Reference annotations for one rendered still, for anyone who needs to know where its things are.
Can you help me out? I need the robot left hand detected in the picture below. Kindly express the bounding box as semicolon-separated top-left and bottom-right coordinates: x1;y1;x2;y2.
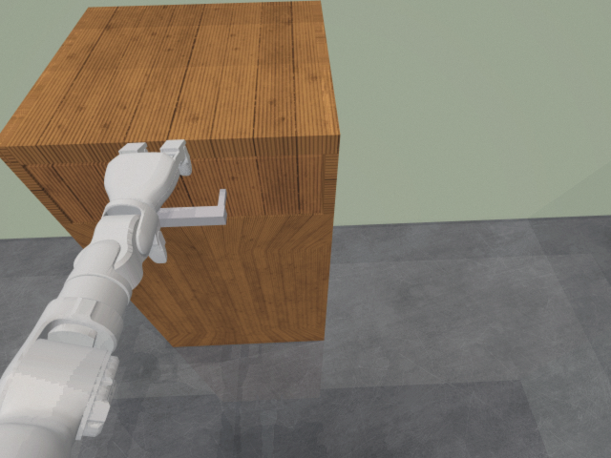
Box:
104;139;192;263

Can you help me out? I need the drawer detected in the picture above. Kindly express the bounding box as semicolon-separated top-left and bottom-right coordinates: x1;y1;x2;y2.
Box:
26;154;323;222

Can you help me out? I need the left robot forearm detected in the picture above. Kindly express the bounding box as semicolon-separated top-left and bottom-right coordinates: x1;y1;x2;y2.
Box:
0;198;158;408

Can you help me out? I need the handle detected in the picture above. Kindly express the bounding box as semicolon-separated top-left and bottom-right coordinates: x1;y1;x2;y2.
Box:
157;189;227;227

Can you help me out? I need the cabinet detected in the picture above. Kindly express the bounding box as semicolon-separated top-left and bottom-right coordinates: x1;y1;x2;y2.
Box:
0;1;340;347

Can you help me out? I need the robot left upper arm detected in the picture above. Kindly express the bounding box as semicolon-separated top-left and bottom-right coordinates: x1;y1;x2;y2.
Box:
0;339;119;458

